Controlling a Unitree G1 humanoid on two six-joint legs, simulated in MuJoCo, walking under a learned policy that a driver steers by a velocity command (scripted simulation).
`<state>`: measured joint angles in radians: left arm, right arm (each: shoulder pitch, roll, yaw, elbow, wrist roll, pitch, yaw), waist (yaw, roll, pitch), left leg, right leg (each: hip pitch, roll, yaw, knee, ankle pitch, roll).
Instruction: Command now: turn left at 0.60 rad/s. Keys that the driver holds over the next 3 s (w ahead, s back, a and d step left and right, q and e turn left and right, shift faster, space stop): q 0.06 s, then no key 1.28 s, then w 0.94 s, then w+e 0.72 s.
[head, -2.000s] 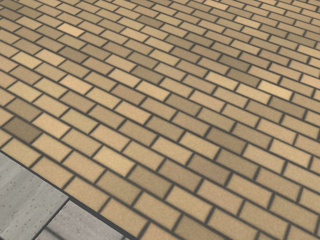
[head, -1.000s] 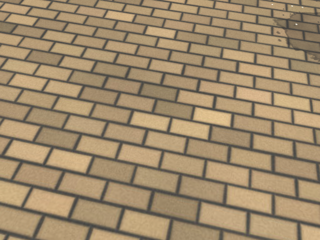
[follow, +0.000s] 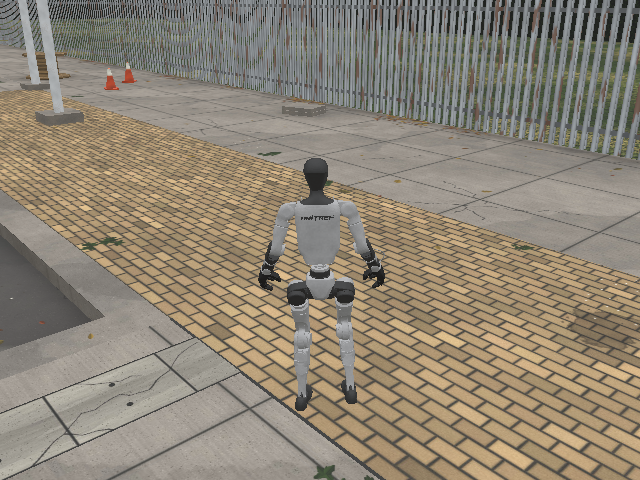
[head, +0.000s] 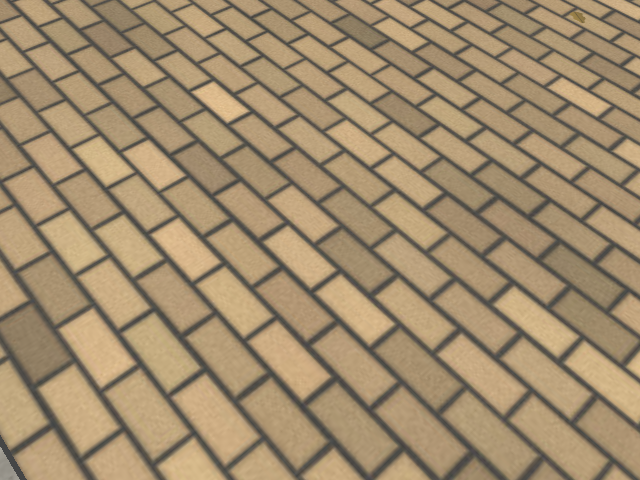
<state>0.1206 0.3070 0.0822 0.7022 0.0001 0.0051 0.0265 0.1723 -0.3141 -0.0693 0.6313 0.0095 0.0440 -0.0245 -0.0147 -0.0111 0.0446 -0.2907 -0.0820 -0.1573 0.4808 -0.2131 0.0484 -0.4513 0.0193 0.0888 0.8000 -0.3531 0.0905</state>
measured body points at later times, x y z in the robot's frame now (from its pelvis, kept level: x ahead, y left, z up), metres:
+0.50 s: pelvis +0.00 -0.01 +0.00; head +0.02 +0.00 +0.44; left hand +0.10 +0.26 -0.12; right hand +0.17 -0.26 -0.11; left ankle -0.04 +0.12 -0.74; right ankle +0.03 -0.14 -0.74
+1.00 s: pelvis +0.00 +0.01 +0.00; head +0.01 +0.02 +0.45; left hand +0.04 +0.30 -0.14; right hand +0.14 -0.23 -0.13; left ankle -0.04 +0.12 -0.74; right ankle +0.03 -0.14 -0.74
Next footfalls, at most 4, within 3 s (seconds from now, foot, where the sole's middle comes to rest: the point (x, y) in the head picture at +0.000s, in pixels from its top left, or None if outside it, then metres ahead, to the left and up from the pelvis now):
0.12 right None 0.06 -0.14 -0.78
0.44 left None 0.00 0.12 -0.78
2.04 left None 0.41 0.16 -0.78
2.60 right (335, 347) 0.75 -0.04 -0.78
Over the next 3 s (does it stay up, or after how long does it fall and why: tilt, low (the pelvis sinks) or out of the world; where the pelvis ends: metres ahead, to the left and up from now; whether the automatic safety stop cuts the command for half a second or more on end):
stays up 0.80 0.03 0.00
